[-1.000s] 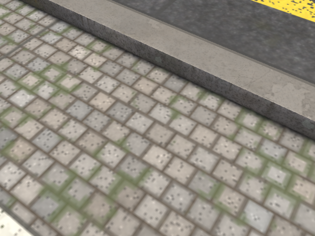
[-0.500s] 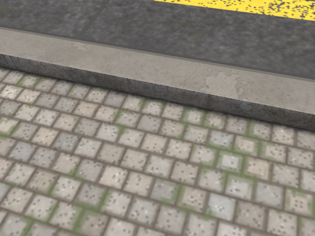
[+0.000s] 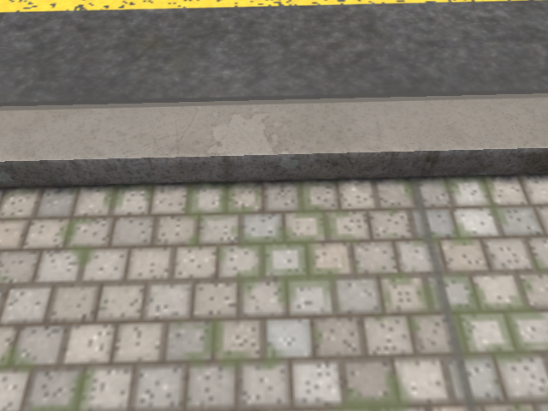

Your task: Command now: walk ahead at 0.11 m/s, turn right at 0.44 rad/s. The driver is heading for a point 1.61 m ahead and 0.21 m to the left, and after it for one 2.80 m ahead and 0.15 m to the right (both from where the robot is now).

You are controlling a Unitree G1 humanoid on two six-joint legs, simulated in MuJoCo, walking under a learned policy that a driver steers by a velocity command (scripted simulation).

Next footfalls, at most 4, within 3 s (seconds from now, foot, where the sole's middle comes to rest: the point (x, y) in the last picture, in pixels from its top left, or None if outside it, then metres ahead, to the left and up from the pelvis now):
0.04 right None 0.04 -0.13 -0.78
0.58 left None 0.39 0.09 -0.78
1.08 right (335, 324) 0.65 -0.13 -0.78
1.60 left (260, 239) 0.92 0.06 -0.78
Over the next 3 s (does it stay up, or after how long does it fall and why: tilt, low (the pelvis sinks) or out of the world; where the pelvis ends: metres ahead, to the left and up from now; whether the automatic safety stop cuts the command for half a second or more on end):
stays up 1.56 0.26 0.12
